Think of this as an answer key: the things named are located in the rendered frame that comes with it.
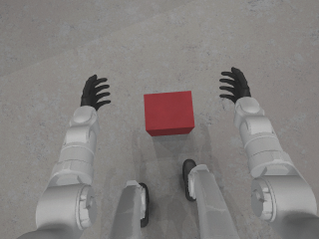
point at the robot right hand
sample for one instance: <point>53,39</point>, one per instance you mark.
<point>241,88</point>

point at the robot right forearm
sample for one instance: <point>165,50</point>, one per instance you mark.
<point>264,152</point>

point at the robot left upper arm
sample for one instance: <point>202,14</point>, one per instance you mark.
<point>64,212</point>

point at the robot left forearm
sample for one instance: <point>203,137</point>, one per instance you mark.
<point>76,159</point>

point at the robot right upper arm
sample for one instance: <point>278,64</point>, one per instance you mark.
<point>287,203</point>

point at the carton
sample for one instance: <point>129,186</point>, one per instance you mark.
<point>169,113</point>

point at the robot foot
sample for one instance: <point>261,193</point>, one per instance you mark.
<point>145,221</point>
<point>187,166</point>

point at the right robot foot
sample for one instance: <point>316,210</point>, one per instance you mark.
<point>187,166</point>

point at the left robot foot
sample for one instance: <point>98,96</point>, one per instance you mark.
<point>145,221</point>

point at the robot left hand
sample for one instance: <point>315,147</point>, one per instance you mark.
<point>90,96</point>

